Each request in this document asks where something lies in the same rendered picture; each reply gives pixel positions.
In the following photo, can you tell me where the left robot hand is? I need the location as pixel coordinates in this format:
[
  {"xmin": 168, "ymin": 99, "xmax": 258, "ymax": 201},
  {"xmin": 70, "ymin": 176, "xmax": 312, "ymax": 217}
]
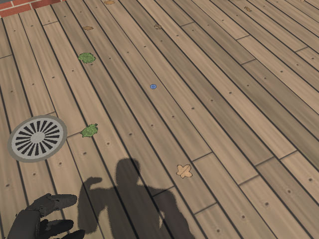
[{"xmin": 4, "ymin": 193, "xmax": 86, "ymax": 239}]

